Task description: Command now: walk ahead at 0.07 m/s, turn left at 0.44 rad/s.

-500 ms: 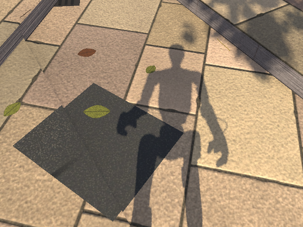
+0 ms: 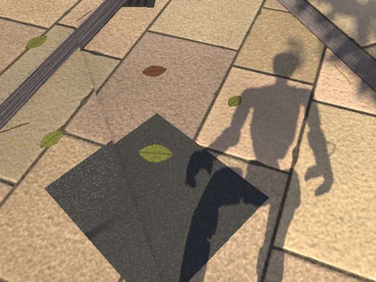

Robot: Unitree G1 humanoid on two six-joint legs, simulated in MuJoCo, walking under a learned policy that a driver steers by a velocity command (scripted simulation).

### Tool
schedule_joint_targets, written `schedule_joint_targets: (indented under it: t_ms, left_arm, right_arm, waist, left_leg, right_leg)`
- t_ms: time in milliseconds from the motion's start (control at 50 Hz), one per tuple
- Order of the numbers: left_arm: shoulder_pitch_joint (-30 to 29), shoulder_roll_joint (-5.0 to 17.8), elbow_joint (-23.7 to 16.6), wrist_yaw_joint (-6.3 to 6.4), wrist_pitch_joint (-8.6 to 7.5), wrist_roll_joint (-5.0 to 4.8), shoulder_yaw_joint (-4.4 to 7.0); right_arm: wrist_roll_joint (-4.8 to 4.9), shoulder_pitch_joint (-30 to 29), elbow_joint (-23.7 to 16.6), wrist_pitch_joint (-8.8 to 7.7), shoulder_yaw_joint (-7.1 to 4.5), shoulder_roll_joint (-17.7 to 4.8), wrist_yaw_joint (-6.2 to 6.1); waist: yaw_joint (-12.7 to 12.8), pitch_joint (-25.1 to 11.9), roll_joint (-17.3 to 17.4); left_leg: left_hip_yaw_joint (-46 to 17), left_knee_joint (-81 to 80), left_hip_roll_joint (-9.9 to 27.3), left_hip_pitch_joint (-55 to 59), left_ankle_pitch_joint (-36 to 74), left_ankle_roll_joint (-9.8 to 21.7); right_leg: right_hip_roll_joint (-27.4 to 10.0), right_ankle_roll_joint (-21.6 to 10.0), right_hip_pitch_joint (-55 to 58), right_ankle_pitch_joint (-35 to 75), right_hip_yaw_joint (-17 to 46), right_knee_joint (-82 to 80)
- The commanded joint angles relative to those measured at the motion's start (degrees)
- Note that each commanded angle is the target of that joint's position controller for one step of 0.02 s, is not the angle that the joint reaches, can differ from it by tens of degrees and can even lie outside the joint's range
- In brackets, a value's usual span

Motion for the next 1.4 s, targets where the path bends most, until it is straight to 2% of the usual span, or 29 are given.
schedule_joint_targets:
  t_ms: [20,120,160,180,200,220,240,280,420,540,600,620,640,660,680,700,720,780,940,1040,1100,1140,1160,1180,1200,1220,1260,1300,1400]
  left_arm:
    - [-2.9,9.71,-3.6,1.63,0.09,-0.39,2.72]
    - [-2.05,11.9,-2.43,1.13,1.29,-1.72,3.67]
    - [-0.21,11.11,-1.29,1.05,1.76,-2.75,3.6]
    - [2.7,9.07,-0.43,1.05,1.79,-2.51,3.29]
    - [0.0,6.19,-4.84,1.06,1.37,-0.49,2.3]
    - [-9.1,9.57,-5.92,0.92,0.98,-0.27,3.37]
    - [-7.94,8.92,-5.93,0.54,0.92,-1.57,3.5]
    - [-4.35,9.73,-3.86,1.28,1.35,-1.35,3.96]
    - [-5.93,6.35,-5.2,0.37,0.86,-1.85,2.91]
    - [-5.16,7.17,-5.83,-1.27,0.12,-2.66,3.19]
    - [-0.18,6.87,-4.58,-1.96,-0.4,-2.56,3.75]
    - [1.82,8.8,-3.83,-1.75,-0.12,-2.03,4.49]
    - [4.19,11.38,-4.1,-1.23,0.57,-1.12,4.97]
    - [4.5,13.5,-5.1,-1.18,0.48,0.22,4.77]
    - [2.07,14.78,-5.46,-1.1,-0.23,0.65,5.35]
    - [-0.61,10.57,-6.13,-0.93,-0.76,-0.42,4.33]
    - [-1.34,8.74,-6.14,-0.43,-0.8,-1.37,3.64]
    - [4.04,7.76,-4.05,0.06,-1.64,-1.34,2.89]
    - [10.61,9.24,-1.74,0.3,-3.1,-1.3,3.45]
    - [12.89,11.2,0.07,-0.12,-2.46,-2.41,3.86]
    - [11.71,12.92,0.23,-0.55,-1.99,-3.13,4.13]
    - [11.46,13.17,0.21,-0.16,-2.04,-2.99,3.85]
    - [10.74,11.65,-1.51,0.16,-2.79,-1.97,3.12]
    - [11.41,3.84,-6.82,-0.43,-4.46,-0.36,0.67]
    - [6.12,10.14,-5.95,-1.27,-6.41,-2.15,2.14]
    - [3.18,11.24,-7.6,-1.79,-7.03,-4.09,2.67]
    - [1.84,9.57,-7.67,-1.18,-7.17,-1.79,2.18]
    - [4.1,9.38,-6.82,-1.13,-5.64,-1.49,2.42]
    - [-3.13,6.99,-7.97,-0.91,-4.1,-0.34,1.67]
  right_arm:
    - [-0.08,1.44,-4.69,0.05,-0.26,-1.8,0.33]
    - [0.08,-0.16,-7.16,-0.08,-0.55,-3.17,2.26]
    - [-0.1,2.95,-6.55,-0.13,-1.36,-4.39,2.77]
    - [-0.26,4.87,-6.66,-0.08,-2.76,-8.48,2.45]
    - [-0.75,5.27,-7.88,0.1,-4.83,-16.64,1.59]
    - [-2.66,7.72,-8.42,-1.39,-3.89,-13.46,2.08]
    - [-3.08,6.16,-8.37,-2.78,-3.36,-12.68,2.33]
    - [0.07,-1.33,-9.7,-3.32,-3.02,-9.64,2.02]
    - [0.31,-0.91,-11.25,-1.84,-3.33,-9.24,0.55]
    - [0.09,-1.72,-12.78,-0.71,-3.88,-9.17,0.5]
    - [0.75,-3.59,-13.56,-0.22,-3.49,-8.24,0.29]
    - [0.74,-2.11,-13.41,-0.18,-3.0,-6.39,0.27]
    - [0.08,1.58,-12.59,-0.1,-1.98,-2.15,0.66]
    - [-0.38,3.65,-14.09,-0.97,-2.23,-3.47,0.78]
    - [0.44,1.67,-16.0,-1.94,-2.84,-6.77,0.97]
    - [0.35,0.1,-14.36,-1.94,-3.54,-9.38,0.65]
    - [-0.3,0.19,-13.2,-1.72,-3.5,-8.38,0.49]
    - [-0.46,0.59,-12.28,-2.46,-2.15,-4.36,1.16]
    - [0.59,-5.76,-14.63,-4.7,-0.32,-0.7,2.41]
    - [0.99,-10.84,-16.85,-5.11,1.04,1.09,4.6]
    - [1.13,-8.78,-17.04,-5.06,0.45,-0.5,5.65]
    - [1.41,4.59,-13.25,-4.68,-2.69,-5.66,5.48]
    - [1.85,14.52,-11.57,-4.22,-4.8,-10.34,4.8]
    - [1.71,15.0,-11.92,-4.62,-5.45,-17.88,4.22]
    - [1.09,16.72,-12.39,-5.78,-3.72,-12.56,4.36]
    - [0.36,14.25,-11.33,-6.43,-2.5,-9.71,4.48]
    - [0.11,7.62,-11.58,-6.67,-1.76,-7.44,4.86]
    - [-0.73,2.75,-12.53,-6.91,-1.39,-6.6,4.8]
    - [0.67,6.23,-9.4,-7.33,-1.41,-7.17,3.3]
  waist:
    - [-0.22,-7.59,-8.14]
    - [0.49,-6.83,-10.03]
    - [-1.0,-6.55,-8.87]
    - [-0.69,-6.08,-1.73]
    - [-0.05,-6.08,20.09]
    - [-5.69,-8.05,12.81]
    - [-3.74,-8.57,10.4]
    - [0.01,-6.52,5.39]
    - [0.24,-8.14,5.58]
    - [-0.41,-7.37,6.98]
    - [2.29,-7.95,6.75]
    - [1.97,-8.89,3.83]
    - [1.22,-10.41,-9.22]
    - [-0.06,-7.28,-11.97]
    - [-0.99,-6.18,-16.34]
    - [-0.05,-2.25,-12.28]
    - [0.17,-0.43,-11.64]
    - [1.31,0.73,-8.71]
    - [4.86,1.72,-8.62]
    - [6.5,4.36,-8.72]
    - [3.64,2.76,-10.43]
    - [-4.3,-6.5,-8.25]
    - [-9.3,-12.55,-3.09]
    - [-4.32,-18.39,18.44]
    - [-8.1,-21.47,9.85]
    - [-6.24,-12.18,8.42]
    - [-1.78,-4.52,1.79]
    - [2.14,-2.99,4.26]
    - [0.82,-0.58,0.62]
  left_leg:
    - [-0.16,-5.7,2.3,3.31,3.21,0.8]
    - [5.77,-21.54,-0.6,12.2,2.67,3.86]
    - [6.48,-34.47,-2.93,20.45,11.0,6.46]
    - [-1.89,-41.39,0.45,27.09,23.18,9.76]
    - [-28.7,-48.88,16.79,32.3,31.05,22.47]
    - [-33.68,-50.26,18.79,31.16,34.04,27.89]
    - [-27.41,-49.95,16.87,30.2,34.56,25.59]
    - [-19.38,-49.2,11.32,28.06,30.26,18.71]
    - [-17.66,-49.19,6.62,26.86,23.07,18.11]
    - [-25.41,-45.85,5.15,21.96,16.46,18.04]
    - [-25.89,-39.4,1.14,19.26,17.26,14.68]
    - [-22.83,-33.43,-1.67,12.57,9.61,11.87]
    - [-12.68,-15.85,-8.43,0.32,-8.27,8.07]
    - [-8.61,-4.2,-12.69,-9.64,-13.62,5.94]
    - [-8.02,2.35,-7.28,-12.85,-8.64,5.11]
    - [-8.7,6.53,-5.48,-15.04,-2.74,4.62]
    - [-8.29,9.11,-5.74,-17.41,1.24,3.93]
    - [-7.06,10.68,-5.29,-15.78,8.7,2.77]
    - [-4.81,-4.67,-0.4,-17.94,14.79,1.47]
    - [2.4,-16.64,1.31,-10.03,10.34,4.67]
    - [7.19,-24.03,-2.14,2.81,6.36,8.59]
    - [9.81,-32.0,-8.72,26.14,10.31,11.7]
    - [-1.01,-34.59,-4.25,44.35,10.92,14.17]
    - [-41.84,-48.36,13.66,56.08,-7.92,24.84]
    - [-52.17,-56.0,16.05,55.73,-13.09,25.55]
    - [-43.32,-55.3,15.48,50.17,-8.16,23.34]
    - [-28.9,-54.88,10.32,34.53,6.82,20.77]
    - [-22.49,-57.76,6.7,26.07,14.57,20.54]
    - [-14.98,-59.34,3.41,24.19,23.68,19.39]
  right_leg:
    - [-16.61,-11.74,6.18,13.39,8.15,-9.63]
    - [-17.65,-10.19,7.71,11.87,4.86,-7.51]
    - [-15.81,-5.96,6.05,5.12,2.44,-2.69]
    - [-11.85,-0.76,0.18,-3.81,-1.15,5.78]
    - [-0.05,6.52,-17.42,-21.65,-6.09,22.34]
    - [2.44,6.73,-21.28,-31.33,6.66,37.73]
    - [1.67,5.65,-21.72,-27.67,9.73,42.53]
    - [-0.13,5.22,-21.0,-18.1,10.23,39.69]
    - [2.88,6.97,-11.44,-9.22,10.49,22.82]
    - [4.41,6.6,-3.33,-10.12,11.89,10.14]
    - [3.79,4.44,5.89,0.15,9.92,-5.81]
    - [-0.63,3.03,13.62,3.4,11.38,-6.03]
    - [-12.83,-1.58,22.17,3.34,22.05,-5.02]
    - [-21.36,-8.58,19.04,7.38,32.9,-5.19]
    - [-24.92,-14.24,14.92,-11.33,40.84,-9.96]
    - [-19.4,-11.71,13.05,-23.16,35.38,-11.6]
    - [-15.08,-8.23,13.27,-25.95,31.39,-11.57]
    - [-11.16,-7.27,11.11,-22.32,25.21,-13.24]
    - [-14.24,-8.61,18.0,-6.11,15.49,-16.12]
    - [-15.81,-7.74,17.24,-0.71,8.14,-17.19]
    - [-15.93,-6.41,15.7,13.74,4.02,-12.96]
    - [-12.58,-3.3,12.35,40.44,-2.66,6.66]
    - [-10.1,-0.06,-0.66,29.67,-3.69,23.67]
    - [1.44,3.67,-23.26,-19.91,1.65,45.42]
    - [1.92,2.91,-28.55,-20.08,14.18,54.13]
    - [-0.53,1.71,-33.62,-15.7,12.74,55.61]
    - [-4.63,1.13,-27.22,-8.39,10.78,46.65]
    - [-5.26,1.81,-20.3,-5.68,10.13,43.14]
    - [-2.48,4.84,-20.83,5.16,8.3,27.59]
